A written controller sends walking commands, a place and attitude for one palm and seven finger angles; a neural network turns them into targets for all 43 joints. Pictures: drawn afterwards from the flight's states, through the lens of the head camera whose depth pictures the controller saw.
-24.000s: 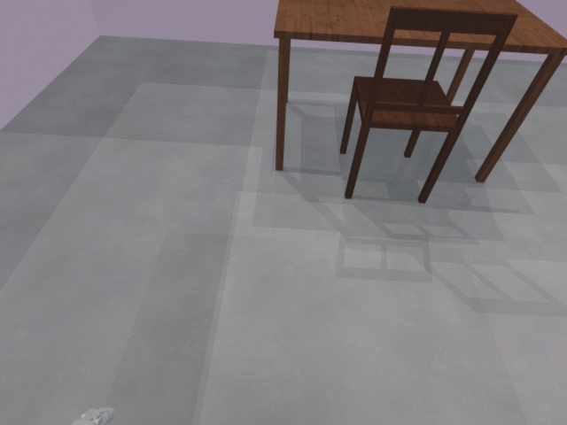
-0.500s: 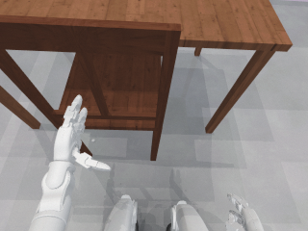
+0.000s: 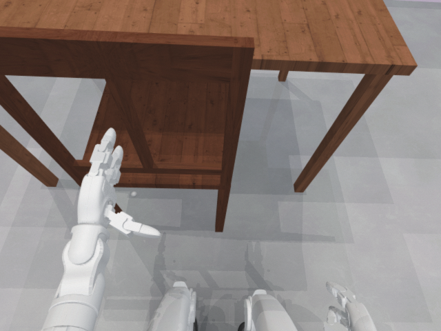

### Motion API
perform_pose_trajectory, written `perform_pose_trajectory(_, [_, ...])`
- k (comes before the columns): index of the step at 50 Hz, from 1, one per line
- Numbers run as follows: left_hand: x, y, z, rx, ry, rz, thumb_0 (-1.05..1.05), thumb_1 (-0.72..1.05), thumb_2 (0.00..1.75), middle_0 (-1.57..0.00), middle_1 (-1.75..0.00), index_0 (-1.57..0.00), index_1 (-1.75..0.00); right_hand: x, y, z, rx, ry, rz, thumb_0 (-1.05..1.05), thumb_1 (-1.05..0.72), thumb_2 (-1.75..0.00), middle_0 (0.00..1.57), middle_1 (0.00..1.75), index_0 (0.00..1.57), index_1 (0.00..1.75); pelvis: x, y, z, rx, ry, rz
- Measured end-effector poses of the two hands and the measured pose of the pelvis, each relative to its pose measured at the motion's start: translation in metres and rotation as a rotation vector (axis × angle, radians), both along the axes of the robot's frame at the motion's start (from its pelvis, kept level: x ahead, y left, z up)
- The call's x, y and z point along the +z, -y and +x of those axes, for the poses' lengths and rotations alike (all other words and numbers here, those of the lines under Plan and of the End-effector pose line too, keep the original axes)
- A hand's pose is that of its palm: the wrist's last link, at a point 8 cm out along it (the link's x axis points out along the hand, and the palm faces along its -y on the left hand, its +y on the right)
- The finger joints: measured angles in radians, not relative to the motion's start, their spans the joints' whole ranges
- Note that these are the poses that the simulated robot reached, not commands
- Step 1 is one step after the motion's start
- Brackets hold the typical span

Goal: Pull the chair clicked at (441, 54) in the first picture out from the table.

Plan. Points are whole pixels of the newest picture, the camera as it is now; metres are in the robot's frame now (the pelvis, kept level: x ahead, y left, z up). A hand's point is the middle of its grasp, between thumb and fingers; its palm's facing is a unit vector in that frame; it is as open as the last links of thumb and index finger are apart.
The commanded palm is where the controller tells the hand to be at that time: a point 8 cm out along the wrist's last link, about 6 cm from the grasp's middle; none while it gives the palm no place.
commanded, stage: push the fingers through the gap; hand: left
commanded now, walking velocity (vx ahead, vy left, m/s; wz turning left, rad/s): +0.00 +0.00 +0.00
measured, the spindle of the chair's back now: (135, 129) +0.48 +0.18 +0.02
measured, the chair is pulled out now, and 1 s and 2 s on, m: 0.00 0.00 0.00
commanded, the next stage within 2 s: hook a spindle and tug to test in 1.56 s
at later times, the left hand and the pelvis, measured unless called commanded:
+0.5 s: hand (134, 175) +0.38 +0.17 +0.02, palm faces +0.00 -1.00 -0.01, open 16.9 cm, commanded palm +0.37 +0.22 +0.02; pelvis +0.00 +0.00 +0.00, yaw +0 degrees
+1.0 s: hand (140, 146) +0.44 +0.17 +0.02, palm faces +0.01 -1.00 -0.03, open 16.9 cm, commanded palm +0.42 +0.21 +0.02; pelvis -0.01 +0.01 -0.01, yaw -1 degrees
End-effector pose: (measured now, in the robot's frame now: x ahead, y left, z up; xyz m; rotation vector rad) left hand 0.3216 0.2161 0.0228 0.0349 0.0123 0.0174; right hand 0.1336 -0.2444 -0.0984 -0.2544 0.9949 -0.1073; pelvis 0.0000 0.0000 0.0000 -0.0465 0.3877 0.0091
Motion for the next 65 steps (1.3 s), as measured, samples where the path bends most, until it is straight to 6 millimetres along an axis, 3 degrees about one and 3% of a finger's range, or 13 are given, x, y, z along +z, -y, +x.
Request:
perform_pose_trajectory(6, [-0.007, -0.005, 0.007, -0.005, -0.028, -0.002, -0.01, -0.5, 0.3, -0.06, -0.08, -0.06, -0.08, -0.001, 0.004, 0.001, -0.005, 0.002, -0.011, 0.01, -0.91, -0.9, 0.21, 0.3, 0.2, 0.3, -0.002, 0.002, -0.001, 0.002, -0.004, -0.003])
perform_pose_trajectory(14, [-0.002, -0.009, 0.023, -0.008, 0.005, -0.013, -0.01, -0.5, 0.3, -0.06, -0.08, -0.06, -0.08, 0.0, 0.008, -0.004, -0.016, -0.006, -0.029, 0.01, -0.91, -0.9, 0.21, 0.3, 0.2, 0.3, -0.002, 0.001, -0.001, 0.0, -0.01, -0.006])
perform_pose_trajectory(34, [0.001, -0.007, 0.058, -0.009, 0.013, -0.008, -0.01, -0.5, 0.3, -0.06, -0.08, -0.06, -0.08, -0.008, 0.002, -0.044, -0.059, -0.108, -0.023, 0.01, -0.91, -0.9, 0.21, 0.3, 0.2, 0.3, -0.003, -0.008, -0.006, -0.007, -0.024, -0.012])
perform_pose_trajectory(42, [-0.01, -0.006, 0.079, -0.001, -0.024, -0.016, -0.01, -0.5, 0.3, -0.06, -0.08, -0.06, -0.08, -0.01, 0.002, -0.059, -0.073, -0.153, -0.035, 0.01, -0.91, -0.9, 0.21, 0.3, 0.21, 0.3, -0.006, -0.01, -0.008, -0.007, -0.039, -0.015])
perform_pose_trajectory(47, [-0.002, -0.006, 0.092, 0.001, 0.022, -0.011, -0.01, -0.5, 0.3, -0.06, -0.08, -0.06, -0.08, -0.011, 0.004, -0.068, -0.089, -0.183, -0.04, 0.01, -0.91, -0.9, 0.21, 0.3, 0.2, 0.3, -0.007, -0.01, -0.007, -0.011, -0.05, -0.017])
perform_pose_trajectory(65, [0.0, -0.003, 0.113, 0.008, 0.012, -0.004, -0.01, -0.5, 0.3, -0.06, -0.08, -0.06, -0.08, -0.012, 0.006, -0.085, -0.116, -0.248, -0.021, 0.01, -0.91, -0.9, 0.21, 0.3, 0.2, 0.3, -0.006, -0.008, -0.003, -0.02, -0.06, -0.012])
